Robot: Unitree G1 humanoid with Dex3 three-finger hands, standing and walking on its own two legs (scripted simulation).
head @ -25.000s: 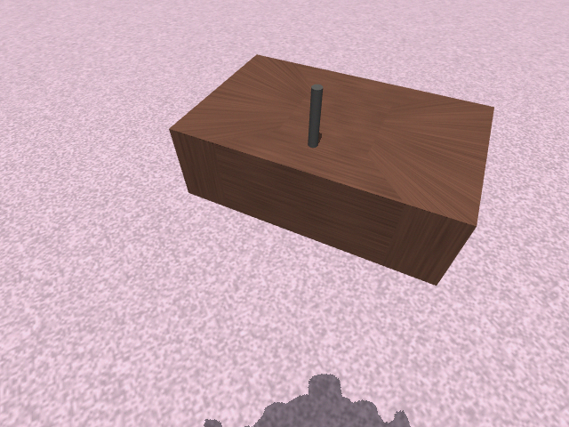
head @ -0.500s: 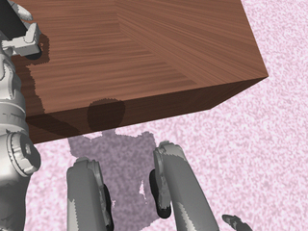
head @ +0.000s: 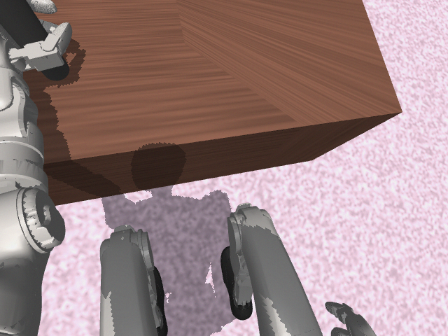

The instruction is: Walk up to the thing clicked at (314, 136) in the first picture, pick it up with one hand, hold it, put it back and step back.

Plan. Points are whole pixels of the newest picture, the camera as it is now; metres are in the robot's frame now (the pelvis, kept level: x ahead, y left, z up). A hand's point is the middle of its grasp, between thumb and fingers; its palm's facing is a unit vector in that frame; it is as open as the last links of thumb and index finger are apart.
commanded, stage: open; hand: left
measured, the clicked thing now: (15, 15) +0.58 +0.20 +0.06
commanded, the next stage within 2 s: withdraw in 0.20 s
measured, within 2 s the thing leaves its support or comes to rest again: neither
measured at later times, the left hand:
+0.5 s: hand (26, 23) +0.59 +0.20 +0.04, palm faces +0.16 -0.99 -0.04, open 13.3 cm
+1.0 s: hand out of the picture +0.57 +0.29 +0.21, palm faces +0.26 -0.94 -0.22, open 16.9 cm
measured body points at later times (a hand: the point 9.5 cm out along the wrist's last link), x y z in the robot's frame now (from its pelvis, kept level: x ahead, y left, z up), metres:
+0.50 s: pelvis +0.00 +0.00 +0.00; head +0.23 +0.03 +0.38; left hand +0.57 +0.25 +0.04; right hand +0.02 -0.27 -0.12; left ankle +0.07 +0.12 -0.42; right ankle +0.08 -0.12 -0.42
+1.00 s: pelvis +0.03 +0.01 +0.17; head +0.20 +0.04 +0.58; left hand +0.55 +0.34 +0.23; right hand +0.05 -0.27 +0.06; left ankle +0.07 +0.12 -0.42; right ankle +0.08 -0.12 -0.42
